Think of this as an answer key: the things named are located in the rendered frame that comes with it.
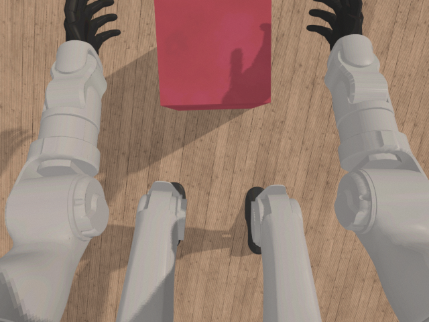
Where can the robot right hand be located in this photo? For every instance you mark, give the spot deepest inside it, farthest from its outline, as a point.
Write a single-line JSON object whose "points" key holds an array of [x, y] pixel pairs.
{"points": [[347, 20]]}

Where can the carton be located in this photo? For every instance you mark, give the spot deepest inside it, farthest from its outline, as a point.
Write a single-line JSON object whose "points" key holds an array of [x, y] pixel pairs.
{"points": [[213, 54]]}

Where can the robot left hand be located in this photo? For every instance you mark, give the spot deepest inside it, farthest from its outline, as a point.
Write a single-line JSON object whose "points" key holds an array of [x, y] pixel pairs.
{"points": [[79, 26]]}

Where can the robot right shin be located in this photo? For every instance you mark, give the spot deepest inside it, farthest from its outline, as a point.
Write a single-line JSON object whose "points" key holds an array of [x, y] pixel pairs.
{"points": [[280, 189]]}

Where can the robot right forearm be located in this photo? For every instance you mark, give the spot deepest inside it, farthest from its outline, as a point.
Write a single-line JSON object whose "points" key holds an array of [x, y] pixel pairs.
{"points": [[363, 111]]}

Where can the robot left forearm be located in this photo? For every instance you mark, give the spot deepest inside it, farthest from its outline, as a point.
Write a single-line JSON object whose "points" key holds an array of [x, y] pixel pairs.
{"points": [[71, 117]]}

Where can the robot left thigh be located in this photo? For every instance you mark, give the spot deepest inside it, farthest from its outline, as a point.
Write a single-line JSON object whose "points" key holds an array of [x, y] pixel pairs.
{"points": [[148, 289]]}

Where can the right robot upper arm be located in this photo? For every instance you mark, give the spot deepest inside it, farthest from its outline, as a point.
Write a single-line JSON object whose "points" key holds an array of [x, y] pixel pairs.
{"points": [[388, 209]]}

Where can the left robot upper arm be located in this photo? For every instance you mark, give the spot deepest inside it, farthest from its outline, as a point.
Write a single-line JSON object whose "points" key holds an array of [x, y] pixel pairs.
{"points": [[51, 221]]}

